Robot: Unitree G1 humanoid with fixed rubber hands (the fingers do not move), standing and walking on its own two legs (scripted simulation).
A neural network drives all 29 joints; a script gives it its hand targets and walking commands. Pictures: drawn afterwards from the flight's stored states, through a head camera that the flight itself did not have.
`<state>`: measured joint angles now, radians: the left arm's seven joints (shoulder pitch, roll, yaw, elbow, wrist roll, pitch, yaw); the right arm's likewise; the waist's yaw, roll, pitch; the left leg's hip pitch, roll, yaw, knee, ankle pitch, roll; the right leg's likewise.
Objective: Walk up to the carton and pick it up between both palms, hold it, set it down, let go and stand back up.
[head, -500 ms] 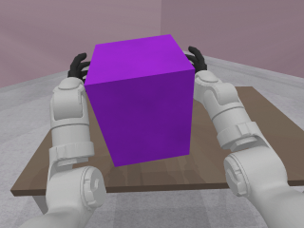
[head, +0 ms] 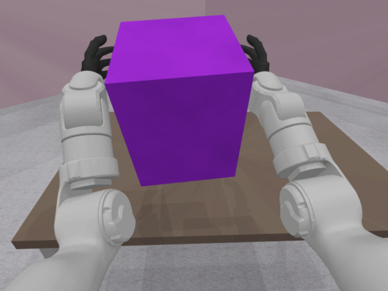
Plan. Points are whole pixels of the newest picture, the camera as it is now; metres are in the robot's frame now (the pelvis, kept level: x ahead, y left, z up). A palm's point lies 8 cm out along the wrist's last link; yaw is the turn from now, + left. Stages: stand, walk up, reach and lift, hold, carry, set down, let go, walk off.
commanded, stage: set down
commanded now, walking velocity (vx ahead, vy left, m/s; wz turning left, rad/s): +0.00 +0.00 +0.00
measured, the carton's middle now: (181, 103) +0.39 +0.00 +0.28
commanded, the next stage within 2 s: none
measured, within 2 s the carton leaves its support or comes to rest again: neither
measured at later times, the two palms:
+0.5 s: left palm (110, 122) +0.40 +0.14 +0.24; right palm (246, 128) +0.38 -0.15 +0.22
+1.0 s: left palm (112, 123) +0.43 +0.14 +0.23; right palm (243, 127) +0.40 -0.15 +0.21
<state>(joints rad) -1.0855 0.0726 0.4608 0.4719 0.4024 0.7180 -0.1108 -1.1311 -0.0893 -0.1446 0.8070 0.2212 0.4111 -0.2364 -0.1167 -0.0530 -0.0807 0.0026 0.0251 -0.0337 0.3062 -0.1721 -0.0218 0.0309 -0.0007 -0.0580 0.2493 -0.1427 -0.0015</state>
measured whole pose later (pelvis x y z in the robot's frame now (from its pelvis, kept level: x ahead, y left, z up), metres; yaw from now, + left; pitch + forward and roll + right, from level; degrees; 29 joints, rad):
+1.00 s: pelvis +0.01 +0.01 +0.00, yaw +1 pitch -9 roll -1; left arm -0.92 0.01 0.38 0.53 0.39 0.46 -0.06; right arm -0.88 0.02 -0.31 0.83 -0.01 0.03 -0.15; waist -0.11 -0.09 0.07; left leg 0.03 0.02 -0.02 0.32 -0.19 -0.01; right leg 0.08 -0.02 -0.08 0.24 -0.16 0.01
